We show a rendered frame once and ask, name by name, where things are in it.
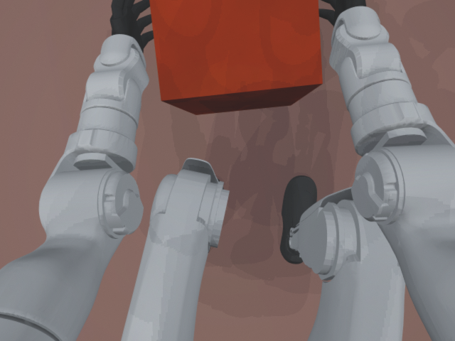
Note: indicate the robot right thigh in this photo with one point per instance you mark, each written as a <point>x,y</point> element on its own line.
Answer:
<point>364,301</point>

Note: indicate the robot left upper arm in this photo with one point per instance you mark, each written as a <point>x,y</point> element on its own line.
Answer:
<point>47,295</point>

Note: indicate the robot right upper arm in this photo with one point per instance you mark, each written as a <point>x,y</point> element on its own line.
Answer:
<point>410,192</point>

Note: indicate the robot right hand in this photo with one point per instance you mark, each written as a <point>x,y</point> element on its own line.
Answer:
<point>339,7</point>

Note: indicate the carton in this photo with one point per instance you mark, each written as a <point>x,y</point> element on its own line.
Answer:
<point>230,55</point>

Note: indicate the robot right shin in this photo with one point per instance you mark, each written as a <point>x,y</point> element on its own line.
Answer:
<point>300,240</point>

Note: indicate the left robot forearm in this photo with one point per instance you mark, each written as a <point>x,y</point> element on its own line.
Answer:
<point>110,111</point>

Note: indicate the right robot forearm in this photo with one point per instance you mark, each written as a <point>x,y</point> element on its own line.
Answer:
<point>376,89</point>

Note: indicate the robot left hand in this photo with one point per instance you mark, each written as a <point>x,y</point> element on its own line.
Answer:
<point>124,20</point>

